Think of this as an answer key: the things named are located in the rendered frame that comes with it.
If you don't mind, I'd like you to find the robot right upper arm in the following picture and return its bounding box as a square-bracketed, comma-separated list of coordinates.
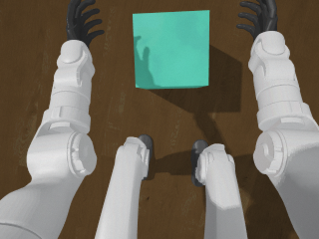
[253, 127, 319, 239]

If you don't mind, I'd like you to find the left robot forearm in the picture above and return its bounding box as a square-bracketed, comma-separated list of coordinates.
[26, 40, 95, 174]

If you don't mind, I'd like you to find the robot left hand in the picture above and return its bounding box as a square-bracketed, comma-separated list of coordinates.
[66, 0, 105, 50]

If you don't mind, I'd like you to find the right robot shin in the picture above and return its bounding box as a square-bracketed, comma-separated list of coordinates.
[195, 143, 235, 183]

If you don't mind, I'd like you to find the robot right hand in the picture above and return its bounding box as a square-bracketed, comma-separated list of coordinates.
[236, 0, 278, 42]

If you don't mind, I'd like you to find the right robot thigh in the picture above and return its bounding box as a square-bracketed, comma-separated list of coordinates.
[197, 149, 248, 239]

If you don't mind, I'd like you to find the right robot forearm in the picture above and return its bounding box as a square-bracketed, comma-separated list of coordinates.
[248, 31, 319, 132]

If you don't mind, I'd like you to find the carton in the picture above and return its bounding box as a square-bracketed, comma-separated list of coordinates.
[133, 10, 209, 90]

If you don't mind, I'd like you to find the robot left upper arm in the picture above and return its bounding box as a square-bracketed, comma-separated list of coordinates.
[0, 130, 97, 239]

